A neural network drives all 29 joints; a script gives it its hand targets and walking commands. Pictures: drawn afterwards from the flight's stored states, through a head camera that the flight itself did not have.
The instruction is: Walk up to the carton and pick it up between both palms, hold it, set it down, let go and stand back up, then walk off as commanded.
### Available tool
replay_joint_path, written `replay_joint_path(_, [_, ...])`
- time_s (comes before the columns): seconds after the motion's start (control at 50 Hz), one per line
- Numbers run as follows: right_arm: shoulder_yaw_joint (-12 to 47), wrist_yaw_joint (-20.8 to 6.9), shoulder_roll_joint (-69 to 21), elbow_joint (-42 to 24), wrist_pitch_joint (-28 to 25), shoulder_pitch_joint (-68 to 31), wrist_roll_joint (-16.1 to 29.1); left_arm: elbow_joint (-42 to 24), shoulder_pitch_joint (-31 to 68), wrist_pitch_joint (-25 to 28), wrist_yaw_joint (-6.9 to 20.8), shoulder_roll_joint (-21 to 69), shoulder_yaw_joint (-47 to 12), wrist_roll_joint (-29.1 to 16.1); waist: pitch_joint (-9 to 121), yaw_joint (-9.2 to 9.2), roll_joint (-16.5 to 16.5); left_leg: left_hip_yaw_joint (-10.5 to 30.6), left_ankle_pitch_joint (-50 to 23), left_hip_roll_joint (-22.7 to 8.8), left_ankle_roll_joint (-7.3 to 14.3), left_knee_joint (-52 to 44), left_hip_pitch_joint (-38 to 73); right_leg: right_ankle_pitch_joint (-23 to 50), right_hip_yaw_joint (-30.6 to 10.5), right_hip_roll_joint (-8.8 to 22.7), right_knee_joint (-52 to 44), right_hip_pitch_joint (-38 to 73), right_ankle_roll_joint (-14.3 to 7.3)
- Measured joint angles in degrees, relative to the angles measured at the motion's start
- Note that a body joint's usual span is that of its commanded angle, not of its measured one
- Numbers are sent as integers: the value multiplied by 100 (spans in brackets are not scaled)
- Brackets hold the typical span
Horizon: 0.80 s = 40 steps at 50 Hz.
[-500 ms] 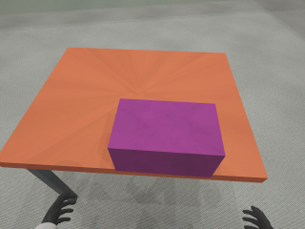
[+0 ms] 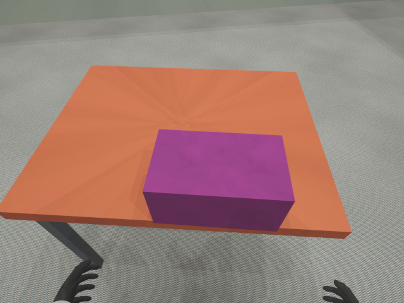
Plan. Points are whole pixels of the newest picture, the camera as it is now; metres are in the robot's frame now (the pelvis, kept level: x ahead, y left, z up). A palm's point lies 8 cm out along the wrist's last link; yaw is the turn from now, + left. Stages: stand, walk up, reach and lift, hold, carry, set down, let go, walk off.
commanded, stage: stand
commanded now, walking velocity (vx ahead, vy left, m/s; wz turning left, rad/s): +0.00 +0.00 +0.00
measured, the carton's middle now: (217, 179) +0.40 -0.02 -0.05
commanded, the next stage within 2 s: walk off in 0.04 s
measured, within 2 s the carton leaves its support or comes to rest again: neither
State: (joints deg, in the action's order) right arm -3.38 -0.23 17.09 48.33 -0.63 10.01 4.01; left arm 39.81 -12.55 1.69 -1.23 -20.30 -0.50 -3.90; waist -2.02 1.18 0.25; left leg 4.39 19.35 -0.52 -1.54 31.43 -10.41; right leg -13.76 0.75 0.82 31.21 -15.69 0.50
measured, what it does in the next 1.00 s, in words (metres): walks backwards: right foot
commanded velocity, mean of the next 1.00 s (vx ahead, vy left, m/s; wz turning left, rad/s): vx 0.00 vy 0.00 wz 0.00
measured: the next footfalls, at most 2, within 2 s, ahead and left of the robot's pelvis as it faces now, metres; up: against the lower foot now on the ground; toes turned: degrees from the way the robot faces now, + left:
right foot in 0.76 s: -0.09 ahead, -0.07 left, +0.00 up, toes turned +1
left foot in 1.48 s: -0.25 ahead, +0.15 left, +0.00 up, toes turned -8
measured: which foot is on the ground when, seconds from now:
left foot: down 0.00-0.78, up 0.80-1.00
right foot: down 0.00-0.42, up 0.44-0.74, down 0.76-1.00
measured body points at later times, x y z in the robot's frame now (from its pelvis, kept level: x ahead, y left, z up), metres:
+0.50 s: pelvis -0.06 +0.02 -0.01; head -0.04 +0.03 +0.43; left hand +0.08 +0.32 -0.12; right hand +0.03 -0.29 -0.11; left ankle -0.06 +0.13 -0.73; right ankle -0.01 -0.11 -0.70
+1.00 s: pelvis -0.17 -0.03 -0.01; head -0.13 -0.08 +0.43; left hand -0.03 +0.26 -0.09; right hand -0.07 -0.34 -0.15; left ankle -0.15 +0.14 -0.67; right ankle -0.13 -0.07 -0.73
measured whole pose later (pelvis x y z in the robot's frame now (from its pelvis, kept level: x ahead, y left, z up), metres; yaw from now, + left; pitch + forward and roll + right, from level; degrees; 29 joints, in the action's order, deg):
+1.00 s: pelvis -0.17 -0.03 -0.01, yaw -2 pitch -7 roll +4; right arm -3.4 2.2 22.2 43.5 4.2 10.1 4.0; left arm 42.0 -10.6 -1.0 -0.8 -19.9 -0.5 -3.9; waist -12.4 0.9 2.2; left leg 12.5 23.8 9.9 -0.4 58.9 -19.7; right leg -18.0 -1.2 -4.5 38.9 -14.2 -6.3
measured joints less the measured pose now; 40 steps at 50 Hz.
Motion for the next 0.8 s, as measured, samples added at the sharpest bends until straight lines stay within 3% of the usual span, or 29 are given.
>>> replay_joint_path(0.28, [-1, -38, 35, 116, 55, -12, 0, 224, 9, -20, 40, -37, 1, 0, -80, 0, 2, -1, -104, 6, -1, 50, -28, 117, -1, 0, 21, -15, -54])
replay_joint_path(0.36, [-2, 6, 195, -17, 189, -3, -1, 226, 20, -63, 44, -111, 1, 0, -204, -2, 26, -5, 661, 129, 221, 967, -293, 125, -2, 0, 205, -153, -63])
replay_joint_path(0.4, [-1, 11, 279, -59, 214, 21, 0, 225, 53, -115, 44, -163, 1, 0, -233, 3, 29, -36, 687, 153, 285, 1042, -298, 121, 2, -1, 361, -308, -43])
replay_joint_path(0.44, [1, -20, 319, -136, 216, 52, 0, 231, 128, -197, 44, -265, 2, 1, -342, -14, -60, -97, 237, 189, 356, 918, -304, 41, -60, 16, 795, -584, -5])
replay_joint_path(0.52, [-2, 19, 362, -173, 216, 229, -1, 227, 156, -394, 44, -369, 1, 1, -526, -16, -157, -173, 301, 215, 324, 927, -306, -1242, -231, -292, 2632, -1000, -35])
replay_joint_path(0.6, [0, 90, 370, -252, 250, 253, -1, 225, 157, -422, 44, -420, 0, 1, -749, -21, -162, -220, 182, 226, 315, 927, -325, -1365, -240, -511, 3517, -903, -35])
replay_joint_path(0.68, [1, 102, 368, -456, 273, 209, -1, 221, 154, -433, 44, -446, 0, 0, -854, -26, -166, -280, 40, 236, 252, 925, -450, -1496, -247, -518, 3093, -457, -45])
replay_joint_path(0.76, [1, 86, 368, -557, 310, 92, -1, 217, 137, -408, 44, -450, 0, 0, -859, -33, -173, -319, -123, 245, 104, 933, -668, -1334, -257, -472, 1470, 252, -140])
replay_joint_path(0.78, [-1, 87, 379, -556, 336, 27, -1, 221, 134, -384, 44, -418, 1, 0, -908, -26, -127, -284, -111, 246, 109, 993, -717, -1188, -239, -505, 1241, 314, -424])
replay_joint_path(0.8, [-2, 116, 383, -553, 376, -32, -1, 222, 127, -360, 44, -367, 2, 0, -964, -28, -86, -156, 262, 321, 116, 1164, -764, -1115, -236, -530, 1268, 279, -578])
